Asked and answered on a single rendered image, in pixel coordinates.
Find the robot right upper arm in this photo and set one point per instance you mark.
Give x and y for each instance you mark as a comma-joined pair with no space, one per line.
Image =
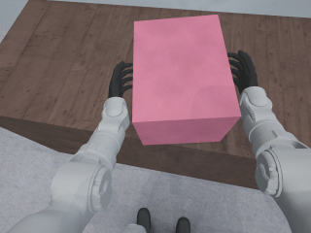
285,175

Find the robot left upper arm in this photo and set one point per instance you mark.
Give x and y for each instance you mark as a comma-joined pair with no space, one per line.
79,190

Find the robot left foot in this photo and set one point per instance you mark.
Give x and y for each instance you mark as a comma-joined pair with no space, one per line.
144,219

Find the robot right foot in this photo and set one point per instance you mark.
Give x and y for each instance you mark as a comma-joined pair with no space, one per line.
183,225

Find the robot right hand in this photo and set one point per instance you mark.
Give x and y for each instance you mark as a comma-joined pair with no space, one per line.
245,72

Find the carton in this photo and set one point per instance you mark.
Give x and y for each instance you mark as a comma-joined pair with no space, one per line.
183,90

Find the robot left hand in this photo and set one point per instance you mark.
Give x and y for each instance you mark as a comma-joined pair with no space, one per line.
116,88

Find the robot foot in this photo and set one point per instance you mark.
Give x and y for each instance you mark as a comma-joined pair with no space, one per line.
183,225
144,219

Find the robot right forearm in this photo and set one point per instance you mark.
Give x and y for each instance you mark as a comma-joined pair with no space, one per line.
261,126

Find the pedestal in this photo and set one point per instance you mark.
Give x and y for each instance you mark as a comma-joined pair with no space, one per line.
58,58

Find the robot left forearm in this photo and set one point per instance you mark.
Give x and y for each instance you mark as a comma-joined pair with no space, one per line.
106,140

